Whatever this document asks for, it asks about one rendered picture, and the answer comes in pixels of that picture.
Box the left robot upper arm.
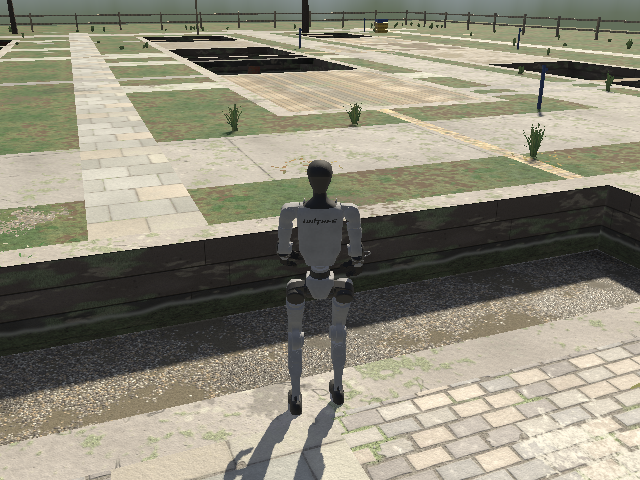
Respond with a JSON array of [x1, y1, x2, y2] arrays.
[[277, 202, 299, 254]]

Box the robot left forearm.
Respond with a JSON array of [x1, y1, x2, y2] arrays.
[[276, 240, 290, 260]]

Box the robot right shin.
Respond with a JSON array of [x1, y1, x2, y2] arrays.
[[331, 325, 347, 391]]

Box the robot right forearm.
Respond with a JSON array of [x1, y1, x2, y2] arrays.
[[351, 242, 364, 267]]

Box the robot left hand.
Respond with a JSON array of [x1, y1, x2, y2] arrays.
[[280, 250, 303, 267]]

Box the robot right hand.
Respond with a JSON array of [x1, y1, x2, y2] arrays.
[[340, 260, 363, 277]]

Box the right robot upper arm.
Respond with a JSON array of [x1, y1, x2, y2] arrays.
[[341, 203, 362, 257]]

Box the robot right thigh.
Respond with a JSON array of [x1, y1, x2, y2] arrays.
[[329, 278, 354, 343]]

